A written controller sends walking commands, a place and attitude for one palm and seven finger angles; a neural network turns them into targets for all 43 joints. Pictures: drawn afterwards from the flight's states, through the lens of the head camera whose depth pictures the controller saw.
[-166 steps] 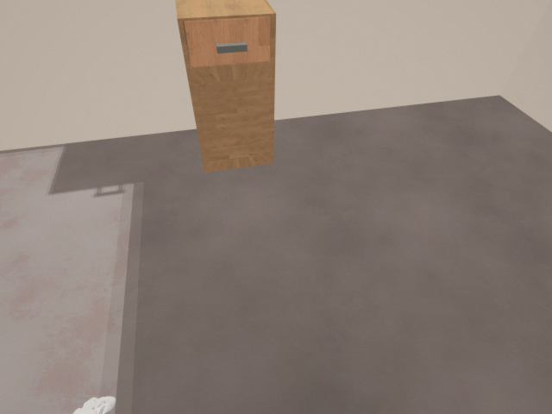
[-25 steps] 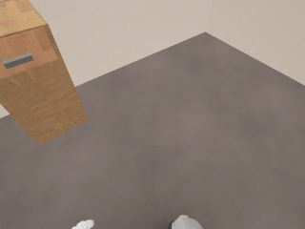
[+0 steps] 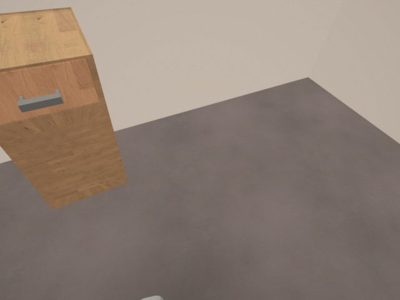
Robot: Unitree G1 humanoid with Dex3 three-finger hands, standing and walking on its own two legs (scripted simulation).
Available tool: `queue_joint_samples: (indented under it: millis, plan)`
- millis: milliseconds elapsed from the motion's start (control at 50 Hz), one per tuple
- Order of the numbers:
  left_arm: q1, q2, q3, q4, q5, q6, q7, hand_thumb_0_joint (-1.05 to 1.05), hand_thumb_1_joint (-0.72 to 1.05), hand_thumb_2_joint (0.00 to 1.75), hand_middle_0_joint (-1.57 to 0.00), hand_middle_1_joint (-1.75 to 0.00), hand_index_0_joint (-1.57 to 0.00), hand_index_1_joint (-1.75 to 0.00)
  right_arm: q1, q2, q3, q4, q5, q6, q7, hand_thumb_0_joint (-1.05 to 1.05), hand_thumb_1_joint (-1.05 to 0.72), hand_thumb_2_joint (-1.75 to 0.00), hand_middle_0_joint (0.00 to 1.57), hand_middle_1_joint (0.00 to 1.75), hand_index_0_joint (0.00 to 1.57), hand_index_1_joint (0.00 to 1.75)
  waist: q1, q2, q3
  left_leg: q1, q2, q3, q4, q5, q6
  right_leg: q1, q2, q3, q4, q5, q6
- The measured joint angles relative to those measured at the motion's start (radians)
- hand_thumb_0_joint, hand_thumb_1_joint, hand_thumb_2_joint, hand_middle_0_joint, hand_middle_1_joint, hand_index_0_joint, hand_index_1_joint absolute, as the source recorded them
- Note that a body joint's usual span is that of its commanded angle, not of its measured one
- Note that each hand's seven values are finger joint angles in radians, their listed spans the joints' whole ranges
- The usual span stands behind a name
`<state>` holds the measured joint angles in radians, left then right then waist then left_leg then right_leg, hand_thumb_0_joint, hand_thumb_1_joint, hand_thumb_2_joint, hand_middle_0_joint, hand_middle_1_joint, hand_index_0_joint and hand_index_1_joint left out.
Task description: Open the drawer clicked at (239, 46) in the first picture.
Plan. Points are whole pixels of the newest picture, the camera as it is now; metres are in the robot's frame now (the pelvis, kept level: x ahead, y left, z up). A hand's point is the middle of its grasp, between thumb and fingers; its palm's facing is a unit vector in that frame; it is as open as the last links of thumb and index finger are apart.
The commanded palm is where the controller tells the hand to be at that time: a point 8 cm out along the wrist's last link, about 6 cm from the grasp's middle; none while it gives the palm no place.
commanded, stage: turn to face it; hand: left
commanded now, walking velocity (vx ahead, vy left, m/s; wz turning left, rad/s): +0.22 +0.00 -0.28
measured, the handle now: (40, 98) +0.68 +0.60 -0.06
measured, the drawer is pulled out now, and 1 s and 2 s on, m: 0.00 0.00 0.00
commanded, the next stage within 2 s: take the last steps up to it in 1.00 s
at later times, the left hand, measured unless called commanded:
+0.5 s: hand (131, 259) +0.23 +0.18 -0.14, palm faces +0.18 -0.95 -0.26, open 7.4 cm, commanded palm none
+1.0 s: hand out of the picture +0.03 +0.20 -0.18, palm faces +0.50 -0.84 -0.23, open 7.4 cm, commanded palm none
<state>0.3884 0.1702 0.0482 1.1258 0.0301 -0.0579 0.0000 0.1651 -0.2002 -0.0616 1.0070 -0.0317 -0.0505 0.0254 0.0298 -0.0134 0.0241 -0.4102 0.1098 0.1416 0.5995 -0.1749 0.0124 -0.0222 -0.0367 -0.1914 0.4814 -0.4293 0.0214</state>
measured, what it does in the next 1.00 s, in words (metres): walks ahead, turning left: right foot, then left foot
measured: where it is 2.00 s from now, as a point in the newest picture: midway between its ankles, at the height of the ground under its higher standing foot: outside the picture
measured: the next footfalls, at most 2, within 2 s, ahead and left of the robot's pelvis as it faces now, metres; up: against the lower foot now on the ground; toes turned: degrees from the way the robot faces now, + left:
right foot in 0.44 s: +0.24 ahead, -0.11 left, +0.00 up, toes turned +3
left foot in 0.92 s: +0.12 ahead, +0.11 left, +0.00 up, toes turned +33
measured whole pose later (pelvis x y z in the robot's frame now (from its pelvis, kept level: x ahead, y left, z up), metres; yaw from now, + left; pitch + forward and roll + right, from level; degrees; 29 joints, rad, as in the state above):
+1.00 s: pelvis +0.13 +0.01 +0.00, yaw +27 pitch -1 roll -1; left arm 0.28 0.26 0.07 1.00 0.03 0.07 0.02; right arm 0.10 -0.21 -0.05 0.92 -0.02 0.02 0.01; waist 0.05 -0.05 0.09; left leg -0.28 0.03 0.11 0.63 -0.34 0.05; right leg -0.37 -0.15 -0.18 0.89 -0.51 0.06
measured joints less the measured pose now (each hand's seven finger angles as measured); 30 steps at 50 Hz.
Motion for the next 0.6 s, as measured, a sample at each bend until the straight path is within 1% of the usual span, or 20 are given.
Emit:
queue_joint_samples:
  millis: [20, 40, 60, 80, 100, 120, 140, 160, 200, 280, 360, 400, 420, 440, 460, 480, 500, 520, 560, 600]
  plan:
    - [0.005, -0.001, 0.001, 0.009, -0.005, 0.008, -0.001, 0.00, 0.91, 0.89, -0.20, -0.30, -0.20, -0.29, -0.011, 0.004, 0.002, -0.003, -0.005, -0.011, -0.003, 0.01, -0.93, -0.90, 0.19, 0.29, 0.20, 0.30, 0.001, -0.014, 0.010, 0.004, -0.011, 0.011, 0.028, -0.007, 0.015, -0.035, -0.025, 0.011, 0.108, -0.028, -0.006]
    - [0.005, -0.003, -0.001, 0.016, -0.008, 0.018, -0.002, 0.00, 0.91, 0.89, -0.20, -0.30, -0.20, -0.29, -0.017, 0.008, 0.006, -0.008, -0.006, -0.019, -0.008, 0.01, -0.93, -0.90, 0.19, 0.29, 0.20, 0.30, 0.003, -0.020, 0.020, 0.012, -0.015, 0.021, 0.058, -0.043, 0.027, -0.092, -0.033, 0.046, 0.261, -0.058, -0.013]
    - [0.003, -0.004, -0.003, 0.021, -0.009, 0.027, -0.003, 0.00, 0.91, 0.89, -0.20, -0.30, -0.20, -0.29, -0.019, 0.014, 0.012, -0.011, -0.005, -0.025, -0.012, 0.01, -0.93, -0.90, 0.19, 0.29, 0.20, 0.30, 0.003, -0.022, 0.027, 0.031, -0.016, 0.031, 0.066, -0.075, 0.035, -0.153, -0.031, 0.080, 0.412, -0.078, -0.021]
    - [-0.002, -0.004, -0.004, 0.024, -0.009, 0.034, -0.003, 0.00, 0.91, 0.89, -0.20, -0.30, -0.19, -0.29, -0.015, 0.022, 0.016, -0.011, -0.003, -0.028, -0.017, 0.01, -0.92, -0.90, 0.19, 0.29, 0.20, 0.30, -0.001, -0.022, 0.029, 0.056, -0.018, 0.037, 0.055, -0.096, 0.040, -0.211, -0.029, 0.099, 0.535, -0.074, -0.025]
    - [-0.013, -0.003, -0.003, 0.025, -0.008, 0.038, -0.004, 0.01, 0.91, 0.89, -0.20, -0.30, -0.19, -0.29, -0.007, 0.031, 0.020, -0.009, 0.000, -0.030, -0.023, 0.01, -0.92, -0.90, 0.19, 0.29, 0.20, 0.30, -0.007, -0.022, 0.030, 0.083, -0.024, 0.039, 0.031, -0.100, 0.037, -0.264, -0.032, 0.105, 0.619, -0.053, -0.023]
    - [-0.029, 0.000, -0.002, 0.022, -0.007, 0.041, -0.005, 0.01, 0.91, 0.89, -0.20, -0.30, -0.19, -0.29, 0.006, 0.040, 0.025, -0.004, 0.002, -0.031, -0.028, 0.01, -0.92, -0.90, 0.19, 0.29, 0.20, 0.30, -0.013, -0.021, 0.032, 0.108, -0.031, 0.038, -0.001, -0.089, 0.026, -0.310, -0.038, 0.106, 0.663, -0.028, -0.017]
    - [-0.049, 0.003, 0.000, 0.013, -0.006, 0.043, -0.004, 0.01, 0.91, 0.89, -0.20, -0.30, -0.19, -0.29, 0.019, 0.050, 0.027, 0.003, 0.005, -0.032, -0.034, 0.00, -0.92, -0.90, 0.20, 0.29, 0.20, 0.30, -0.018, -0.022, 0.035, 0.132, -0.040, 0.034, -0.034, -0.081, 0.028, -0.349, -0.047, 0.106, 0.674, -0.003, -0.009]
    - [-0.069, 0.004, 0.001, 0.000, -0.005, 0.044, -0.002, 0.01, 0.91, 0.89, -0.20, -0.30, -0.19, -0.29, 0.032, 0.052, 0.018, 0.009, 0.012, -0.033, -0.047, 0.00, -0.94, -0.89, 0.20, 0.29, 0.20, 0.30, -0.021, -0.021, 0.037, 0.153, -0.050, 0.029, -0.066, -0.072, 0.033, -0.381, -0.054, 0.110, 0.659, 0.018, -0.001]
    - [-0.111, 0.004, 0.003, -0.032, -0.006, 0.047, 0.002, 0.01, 0.91, 0.89, -0.20, -0.30, -0.19, -0.29, 0.059, 0.044, 0.019, 0.027, 0.015, -0.024, -0.051, -0.01, -0.96, -0.89, 0.20, 0.30, 0.20, 0.30, -0.026, -0.017, 0.039, 0.184, -0.067, 0.013, -0.117, -0.057, 0.040, -0.430, -0.065, 0.116, 0.600, 0.057, 0.015]
    - [-0.189, 0.005, 0.013, -0.096, -0.007, 0.060, 0.009, 0.01, 0.91, 0.89, -0.20, -0.30, -0.19, -0.29, 0.110, 0.043, 0.022, 0.058, 0.012, 0.009, -0.040, 0.00, -0.95, -0.89, 0.20, 0.30, 0.20, 0.30, -0.036, -0.012, 0.038, 0.212, -0.093, -0.029, -0.158, -0.055, 0.035, -0.476, -0.068, 0.130, 0.482, 0.112, 0.044]
    - [-0.244, 0.007, 0.018, -0.139, -0.011, 0.072, 0.012, 0.00, 0.91, 0.89, -0.20, -0.30, -0.19, -0.29, 0.139, 0.048, 0.016, 0.065, 0.007, 0.041, -0.033, 0.00, -0.93, -0.89, 0.20, 0.30, 0.20, 0.30, -0.059, 0.001, 0.037, 0.217, -0.105, -0.070, -0.136, -0.084, 0.017, -0.443, -0.050, 0.127, 0.334, 0.114, 0.055]
    - [-0.259, 0.005, 0.017, -0.157, -0.013, 0.071, 0.013, 0.00, 0.91, 0.89, -0.20, -0.30, -0.19, -0.29, 0.145, 0.045, 0.010, 0.062, 0.005, 0.054, -0.032, 0.00, -0.93, -0.89, 0.20, 0.30, 0.20, 0.30, -0.072, 0.015, 0.036, 0.212, -0.106, -0.089, -0.103, -0.110, 0.004, -0.397, -0.031, 0.120, 0.242, 0.124, 0.054]
    - [-0.262, 0.004, 0.016, -0.165, -0.014, 0.068, 0.012, 0.00, 0.91, 0.89, -0.20, -0.30, -0.19, -0.29, 0.148, 0.043, 0.007, 0.058, 0.006, 0.060, -0.031, 0.01, -0.92, -0.89, 0.20, 0.30, 0.20, 0.30, -0.076, 0.022, 0.034, 0.205, -0.106, -0.099, -0.077, -0.129, -0.004, -0.364, -0.023, 0.114, 0.178, 0.156, 0.053]
    - [-0.261, 0.006, 0.014, -0.176, -0.013, 0.060, 0.011, 0.00, 0.91, 0.89, -0.20, -0.30, -0.19, -0.29, 0.155, 0.040, 0.004, 0.053, 0.008, 0.065, -0.029, 0.01, -0.92, -0.89, 0.20, 0.30, 0.20, 0.30, -0.078, 0.023, 0.028, 0.193, -0.112, -0.108, -0.041, -0.152, -0.013, -0.324, -0.023, 0.108, 0.104, 0.204, 0.044]
    - [-0.266, 0.001, 0.013, -0.180, -0.009, 0.051, 0.014, 0.00, 0.91, 0.89, -0.20, -0.30, -0.19, -0.29, 0.150, 0.033, -0.001, 0.050, 0.012, 0.070, -0.028, 0.01, -0.92, -0.89, 0.20, 0.30, 0.20, 0.30, -0.077, 0.036, 0.030, 0.166, -0.108, -0.119, 0.030, -0.202, -0.021, -0.318, -0.019, 0.095, 0.102, 0.199, 0.009]
    - [-0.270, -0.004, 0.008, -0.185, -0.007, 0.048, 0.015, 0.00, 0.91, 0.89, -0.20, -0.30, -0.19, -0.29, 0.142, 0.025, -0.005, 0.045, 0.014, 0.078, -0.028, 0.01, -0.92, -0.89, 0.20, 0.30, 0.20, 0.30, -0.082, 0.049, 0.035, 0.126, -0.109, -0.131, 0.135, -0.276, -0.027, -0.319, -0.020, 0.078, 0.121, 0.184, -0.022]
    - [-0.273, -0.009, 0.002, -0.191, -0.007, 0.048, 0.016, 0.00, 0.91, 0.89, -0.20, -0.30, -0.20, -0.29, 0.135, 0.018, -0.011, 0.037, 0.014, 0.086, -0.029, 0.01, -0.92, -0.89, 0.20, 0.30, 0.20, 0.30, -0.088, 0.058, 0.039, 0.084, -0.114, -0.138, 0.249, -0.321, -0.031, -0.310, -0.028, 0.058, 0.128, 0.171, -0.042]
    - [-0.273, -0.014, -0.002, -0.197, -0.006, 0.049, 0.017, 0.00, 0.91, 0.89, -0.20, -0.30, -0.20, -0.29, 0.128, 0.011, -0.016, 0.030, 0.014, 0.092, -0.028, 0.01, -0.92, -0.89, 0.20, 0.30, 0.20, 0.30, -0.090, 0.062, 0.040, 0.046, -0.114, -0.136, 0.351, -0.334, -0.036, -0.296, -0.037, 0.039, 0.121, 0.165, -0.053]
    - [-0.267, -0.022, -0.006, -0.206, -0.007, 0.052, 0.020, 0.00, 0.90, 0.89, -0.20, -0.30, -0.20, -0.29, 0.110, -0.004, -0.023, 0.021, 0.012, 0.102, -0.022, 0.01, -0.92, -0.89, 0.20, 0.30, 0.20, 0.30, -0.086, 0.062, 0.040, -0.015, -0.101, -0.118, 0.504, -0.302, -0.050, -0.266, -0.051, 0.010, 0.090, 0.170, -0.058]
    - [-0.256, -0.026, -0.010, -0.209, -0.007, 0.054, 0.022, 0.00, 0.90, 0.89, -0.20, -0.30, -0.20, -0.30, 0.091, -0.019, -0.028, 0.010, 0.010, 0.108, -0.016, 0.01, -0.92, -0.89, 0.20, 0.29, 0.20, 0.30, -0.080, 0.059, 0.037, -0.054, -0.083, -0.109, 0.580, -0.250, -0.060, -0.239, -0.062, -0.016, 0.057, 0.180, -0.057]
